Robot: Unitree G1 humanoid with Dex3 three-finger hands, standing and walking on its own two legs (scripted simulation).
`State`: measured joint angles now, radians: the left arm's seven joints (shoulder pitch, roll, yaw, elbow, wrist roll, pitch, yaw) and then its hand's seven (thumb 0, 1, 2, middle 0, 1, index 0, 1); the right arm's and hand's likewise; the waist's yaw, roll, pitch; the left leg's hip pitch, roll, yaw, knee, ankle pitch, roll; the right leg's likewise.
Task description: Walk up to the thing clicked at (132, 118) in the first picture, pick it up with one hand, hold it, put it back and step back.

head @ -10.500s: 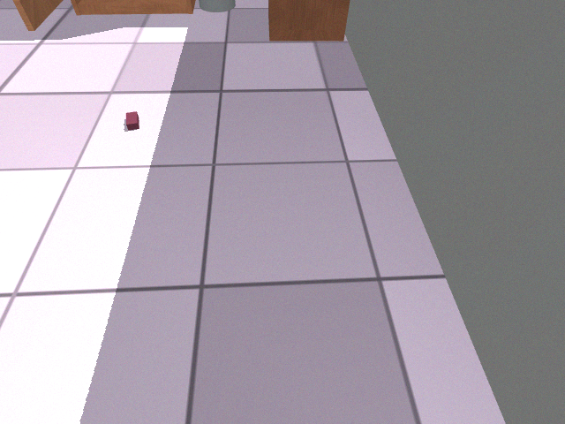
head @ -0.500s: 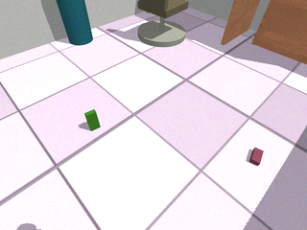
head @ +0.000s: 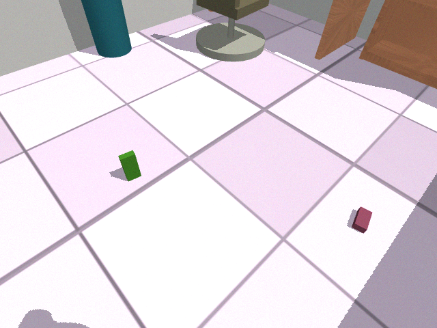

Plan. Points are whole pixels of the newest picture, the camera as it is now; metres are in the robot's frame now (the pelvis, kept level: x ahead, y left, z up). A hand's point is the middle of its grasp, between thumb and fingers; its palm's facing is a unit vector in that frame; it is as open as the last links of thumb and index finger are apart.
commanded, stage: stand
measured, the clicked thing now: (362, 219) +0.76 -0.77 -0.76
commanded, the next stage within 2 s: none
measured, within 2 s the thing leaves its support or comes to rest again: neither
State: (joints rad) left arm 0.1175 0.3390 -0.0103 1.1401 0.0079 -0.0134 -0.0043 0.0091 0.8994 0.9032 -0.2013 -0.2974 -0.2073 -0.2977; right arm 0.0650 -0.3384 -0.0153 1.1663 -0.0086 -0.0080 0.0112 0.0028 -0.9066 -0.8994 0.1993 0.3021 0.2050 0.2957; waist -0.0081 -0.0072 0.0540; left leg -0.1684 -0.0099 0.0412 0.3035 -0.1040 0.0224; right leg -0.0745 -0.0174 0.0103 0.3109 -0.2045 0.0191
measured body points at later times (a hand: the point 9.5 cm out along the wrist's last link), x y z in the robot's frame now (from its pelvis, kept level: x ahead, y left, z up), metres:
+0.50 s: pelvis +0.01 -0.01 +0.00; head +0.02 -0.01 +0.45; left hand +0.08 +0.29 -0.13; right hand +0.09 -0.31 -0.13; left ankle +0.04 +0.10 -0.75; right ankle -0.02 -0.13 -0.75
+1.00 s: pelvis +0.02 -0.01 +0.00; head +0.02 -0.01 +0.45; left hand +0.09 +0.29 -0.13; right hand +0.10 -0.31 -0.13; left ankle +0.04 +0.10 -0.75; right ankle -0.02 -0.13 -0.75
